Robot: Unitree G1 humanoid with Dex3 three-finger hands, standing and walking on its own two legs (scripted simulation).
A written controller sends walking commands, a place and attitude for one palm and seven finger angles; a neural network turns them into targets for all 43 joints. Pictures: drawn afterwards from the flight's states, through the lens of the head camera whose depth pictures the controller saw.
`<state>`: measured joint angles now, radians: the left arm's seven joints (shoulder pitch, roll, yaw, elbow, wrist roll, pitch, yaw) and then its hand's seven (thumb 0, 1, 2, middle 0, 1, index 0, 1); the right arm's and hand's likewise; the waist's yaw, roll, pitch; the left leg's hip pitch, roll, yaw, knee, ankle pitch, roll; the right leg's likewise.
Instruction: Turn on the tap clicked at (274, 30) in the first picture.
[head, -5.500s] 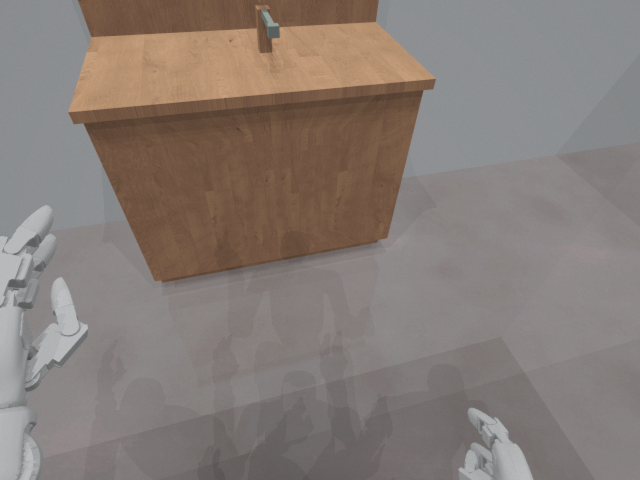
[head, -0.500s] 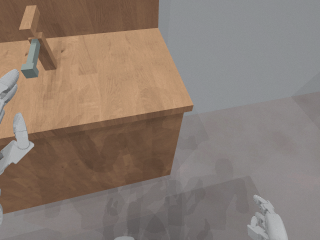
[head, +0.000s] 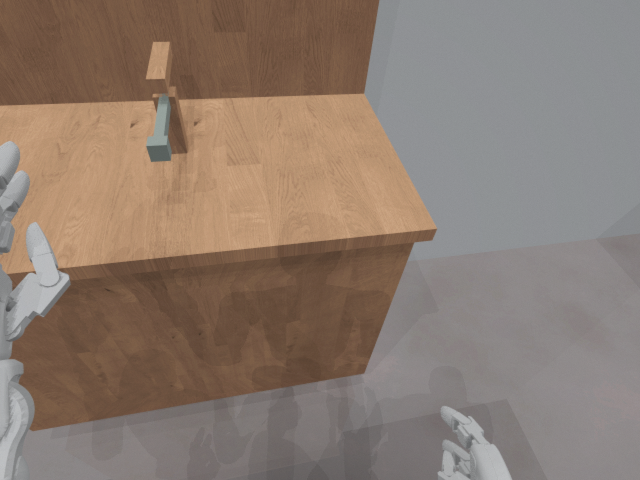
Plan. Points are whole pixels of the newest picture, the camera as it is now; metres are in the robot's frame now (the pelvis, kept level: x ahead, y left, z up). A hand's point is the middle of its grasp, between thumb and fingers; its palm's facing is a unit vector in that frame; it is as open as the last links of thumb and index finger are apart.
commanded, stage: come to a stop and stand still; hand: left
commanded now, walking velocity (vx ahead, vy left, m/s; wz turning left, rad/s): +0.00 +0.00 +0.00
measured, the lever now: (159, 148) +0.50 +0.32 +0.12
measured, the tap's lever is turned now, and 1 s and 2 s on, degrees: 0 0 0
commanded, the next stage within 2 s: look again from close up in 0.10 s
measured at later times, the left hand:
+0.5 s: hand (155, 261) +0.27 +0.22 +0.16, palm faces +0.40 -0.84 -0.37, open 7.4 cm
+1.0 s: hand (168, 233) +0.31 +0.22 +0.16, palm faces +0.40 -0.85 -0.33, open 7.4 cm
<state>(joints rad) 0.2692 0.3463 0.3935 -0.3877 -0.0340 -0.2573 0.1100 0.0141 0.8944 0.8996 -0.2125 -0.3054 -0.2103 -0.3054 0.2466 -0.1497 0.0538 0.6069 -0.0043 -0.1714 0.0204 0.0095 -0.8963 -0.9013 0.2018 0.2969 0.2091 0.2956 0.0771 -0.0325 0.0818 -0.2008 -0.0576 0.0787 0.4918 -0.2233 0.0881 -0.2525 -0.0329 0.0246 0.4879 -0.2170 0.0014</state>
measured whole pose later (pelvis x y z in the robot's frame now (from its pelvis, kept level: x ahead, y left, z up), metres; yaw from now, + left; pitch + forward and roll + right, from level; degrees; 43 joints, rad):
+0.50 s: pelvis +0.05 -0.04 +0.01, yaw +1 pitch +0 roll -1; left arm 0.40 0.34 0.34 -0.39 -0.04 -0.22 0.10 0.01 0.89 0.90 -0.21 -0.31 -0.21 -0.31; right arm 0.22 -0.22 0.01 0.58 -0.01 -0.12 -0.02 0.01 -0.90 -0.90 0.20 0.30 0.21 0.30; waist 0.02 0.01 0.03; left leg -0.18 -0.01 0.04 0.43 -0.25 0.03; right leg -0.19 0.04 0.02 0.35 -0.15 -0.01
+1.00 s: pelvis +0.09 -0.03 -0.01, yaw -1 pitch -1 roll -1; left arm 0.40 0.34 0.35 -0.38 -0.05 -0.19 0.11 0.01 0.89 0.90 -0.21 -0.31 -0.21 -0.31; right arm 0.23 -0.22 0.00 0.57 0.00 -0.06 -0.05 0.01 -0.90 -0.90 0.20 0.30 0.21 0.30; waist 0.01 0.00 -0.02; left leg -0.17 -0.02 0.07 0.57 -0.39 0.05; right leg -0.24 0.03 0.06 0.58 -0.33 0.00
